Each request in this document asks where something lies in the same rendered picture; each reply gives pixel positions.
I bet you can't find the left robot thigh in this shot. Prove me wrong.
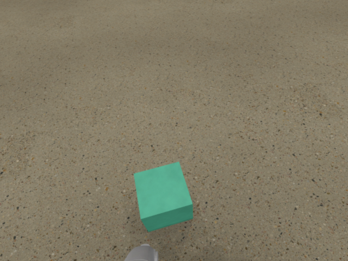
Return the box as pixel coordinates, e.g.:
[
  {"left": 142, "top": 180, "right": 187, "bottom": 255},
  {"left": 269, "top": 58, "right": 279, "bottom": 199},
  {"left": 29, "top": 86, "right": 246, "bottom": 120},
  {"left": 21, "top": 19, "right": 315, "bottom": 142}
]
[{"left": 124, "top": 246, "right": 158, "bottom": 261}]

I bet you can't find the carton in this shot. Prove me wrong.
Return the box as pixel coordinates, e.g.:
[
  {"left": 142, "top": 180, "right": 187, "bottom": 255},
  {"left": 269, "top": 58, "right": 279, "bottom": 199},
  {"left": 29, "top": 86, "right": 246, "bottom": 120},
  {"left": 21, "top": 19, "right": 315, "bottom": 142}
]
[{"left": 134, "top": 162, "right": 193, "bottom": 232}]

